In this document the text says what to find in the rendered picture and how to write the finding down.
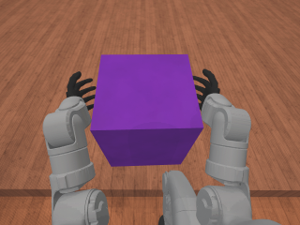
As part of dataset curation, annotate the robot left upper arm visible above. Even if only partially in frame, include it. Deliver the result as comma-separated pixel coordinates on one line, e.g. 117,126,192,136
52,188,110,225

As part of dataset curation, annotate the robot right forearm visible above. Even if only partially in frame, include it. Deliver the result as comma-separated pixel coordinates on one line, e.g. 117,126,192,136
201,93,252,216

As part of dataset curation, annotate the robot right upper arm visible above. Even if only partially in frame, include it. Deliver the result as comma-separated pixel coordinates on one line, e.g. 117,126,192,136
196,185,281,225

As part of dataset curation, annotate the robot left forearm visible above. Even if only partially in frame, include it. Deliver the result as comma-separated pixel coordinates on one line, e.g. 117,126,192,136
42,96,96,225

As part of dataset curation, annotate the right robot shin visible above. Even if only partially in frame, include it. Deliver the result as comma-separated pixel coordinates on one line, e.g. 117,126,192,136
162,193,173,225

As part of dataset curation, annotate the robot left hand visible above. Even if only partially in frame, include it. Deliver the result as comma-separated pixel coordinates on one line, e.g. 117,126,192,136
66,71,96,111

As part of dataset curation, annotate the robot right hand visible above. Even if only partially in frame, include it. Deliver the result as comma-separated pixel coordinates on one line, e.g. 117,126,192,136
192,68,220,110

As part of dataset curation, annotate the robot right thigh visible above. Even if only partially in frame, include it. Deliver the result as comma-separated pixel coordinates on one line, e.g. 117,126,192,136
162,170,201,225

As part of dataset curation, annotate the carton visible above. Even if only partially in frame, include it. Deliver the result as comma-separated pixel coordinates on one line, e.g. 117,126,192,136
90,54,203,167

